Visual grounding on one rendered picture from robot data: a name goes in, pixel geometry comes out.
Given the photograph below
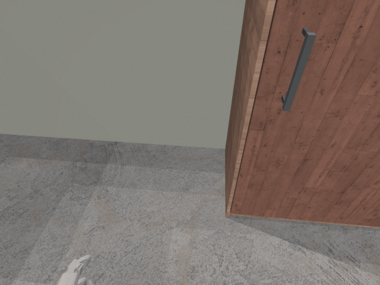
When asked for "wardrobe door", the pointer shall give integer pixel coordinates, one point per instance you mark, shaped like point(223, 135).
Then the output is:
point(320, 161)

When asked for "robot left hand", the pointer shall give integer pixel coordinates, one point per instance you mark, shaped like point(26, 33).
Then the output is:
point(74, 271)

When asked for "handle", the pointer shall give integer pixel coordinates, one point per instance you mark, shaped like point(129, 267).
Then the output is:
point(299, 69)

